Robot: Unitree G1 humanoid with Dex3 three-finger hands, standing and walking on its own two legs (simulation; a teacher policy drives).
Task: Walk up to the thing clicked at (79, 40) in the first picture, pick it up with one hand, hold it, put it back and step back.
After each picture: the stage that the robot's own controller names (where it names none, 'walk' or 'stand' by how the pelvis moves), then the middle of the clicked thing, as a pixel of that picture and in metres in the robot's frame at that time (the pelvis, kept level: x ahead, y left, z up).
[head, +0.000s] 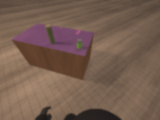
stand; (79, 44) +0.89 +0.15 -0.12
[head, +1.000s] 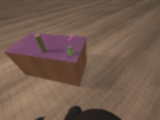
walk; (70, 50) +0.79 +0.30 -0.11
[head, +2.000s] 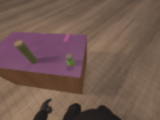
stand; (69, 60) +0.52 +0.21 -0.09
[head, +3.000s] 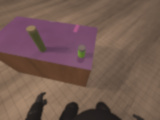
stand; (81, 51) +0.58 +0.09 -0.08
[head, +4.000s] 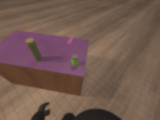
stand; (74, 60) +0.58 +0.14 -0.11
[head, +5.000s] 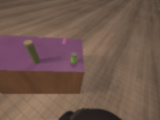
walk; (73, 58) +0.58 +0.29 -0.11
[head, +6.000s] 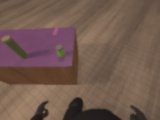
stand; (60, 51) +0.58 +0.33 -0.09
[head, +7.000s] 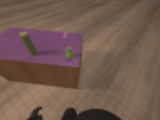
stand; (69, 52) +0.65 +0.20 -0.09
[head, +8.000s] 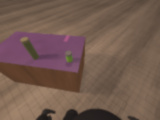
stand; (69, 56) +0.60 +0.23 -0.10
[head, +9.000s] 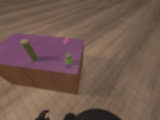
stand; (68, 59) +0.60 +0.23 -0.12
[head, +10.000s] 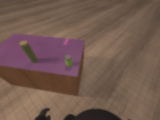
stand; (68, 60) +0.57 +0.23 -0.12
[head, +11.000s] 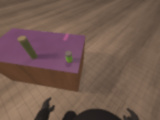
rise first; (68, 56) +0.58 +0.22 -0.11
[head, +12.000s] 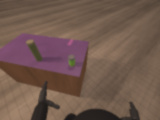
rise first; (71, 60) +0.58 +0.22 -0.12
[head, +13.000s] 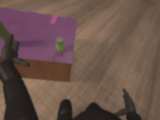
go down; (60, 44) +0.60 +0.21 -0.05
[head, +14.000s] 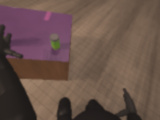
go down; (55, 41) +0.60 +0.22 -0.03
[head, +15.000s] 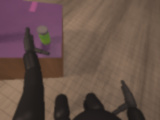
close in; (44, 35) +0.61 +0.24 +0.01
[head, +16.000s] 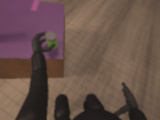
close; (51, 40) +0.55 +0.19 +0.01
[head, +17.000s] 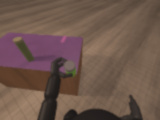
lift; (70, 69) +0.34 +0.13 +0.10
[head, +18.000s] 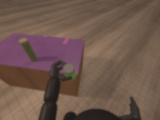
hold; (70, 72) +0.31 +0.14 +0.09
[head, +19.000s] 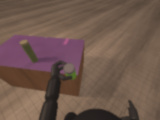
hold; (70, 72) +0.32 +0.14 +0.08
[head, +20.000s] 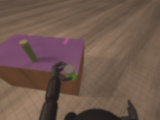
hold; (70, 73) +0.32 +0.13 +0.07
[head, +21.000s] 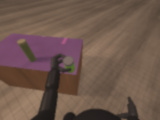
crouch; (69, 65) +0.37 +0.14 +0.09
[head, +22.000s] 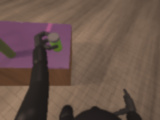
lower; (55, 42) +0.51 +0.19 +0.10
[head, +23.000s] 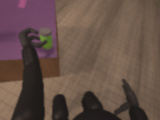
lower; (46, 38) +0.56 +0.18 +0.02
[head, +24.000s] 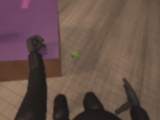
lower; (75, 53) +0.73 -0.07 -0.52
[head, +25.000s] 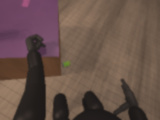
lower; (66, 64) +0.62 +0.05 -0.62
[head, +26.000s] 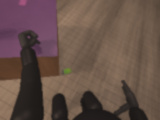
lower; (66, 71) +0.52 +0.03 -0.62
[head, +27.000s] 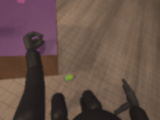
loosen; (68, 78) +0.42 +0.01 -0.61
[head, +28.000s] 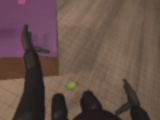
withdraw; (70, 85) +0.32 -0.01 -0.61
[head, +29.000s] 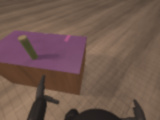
sink last; (89, 116) +0.19 -0.05 -0.69
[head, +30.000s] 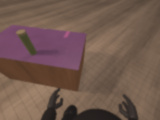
stand; out of the picture +0.13 -0.06 -0.69
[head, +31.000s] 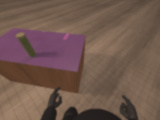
stand; out of the picture +0.13 -0.05 -0.69
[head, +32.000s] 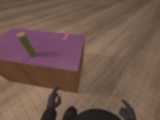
stand; out of the picture +0.14 -0.05 -0.69
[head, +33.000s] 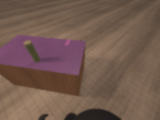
stand; out of the picture +0.15 -0.05 -0.74
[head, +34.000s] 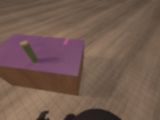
stand; out of the picture +0.14 -0.05 -0.75
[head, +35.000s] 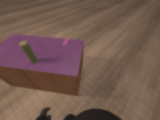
stand; out of the picture +0.14 -0.05 -0.75
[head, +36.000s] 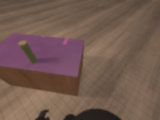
walk; out of the picture +0.14 -0.05 -0.75
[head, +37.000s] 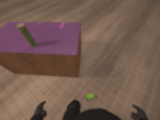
walk; (89, 96) +0.33 -0.04 -0.71
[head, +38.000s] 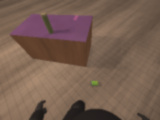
walk; (94, 83) +0.53 -0.04 -0.72
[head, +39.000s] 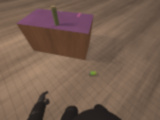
stand; (92, 73) +0.75 -0.11 -0.71
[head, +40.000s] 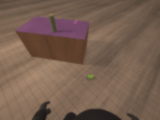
stand; (90, 77) +0.77 -0.05 -0.74
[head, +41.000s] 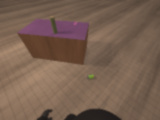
stand; (90, 76) +0.79 -0.07 -0.75
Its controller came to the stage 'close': yes
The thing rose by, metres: 0.20
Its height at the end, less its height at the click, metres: -0.63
